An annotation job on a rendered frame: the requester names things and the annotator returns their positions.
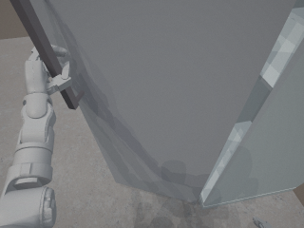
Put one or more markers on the left robot forearm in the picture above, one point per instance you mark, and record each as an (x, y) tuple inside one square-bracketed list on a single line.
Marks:
[(31, 167)]

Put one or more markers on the handle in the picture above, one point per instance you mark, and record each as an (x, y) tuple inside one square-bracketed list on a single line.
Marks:
[(36, 33)]

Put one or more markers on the robot left upper arm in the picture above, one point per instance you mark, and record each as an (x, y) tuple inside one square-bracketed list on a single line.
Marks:
[(28, 208)]

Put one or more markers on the fridge door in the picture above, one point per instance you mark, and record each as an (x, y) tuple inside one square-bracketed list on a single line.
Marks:
[(164, 80)]

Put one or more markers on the robot left hand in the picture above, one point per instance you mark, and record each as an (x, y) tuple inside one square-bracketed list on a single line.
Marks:
[(36, 75)]

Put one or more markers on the robot right hand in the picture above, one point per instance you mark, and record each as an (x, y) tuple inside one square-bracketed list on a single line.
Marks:
[(260, 223)]

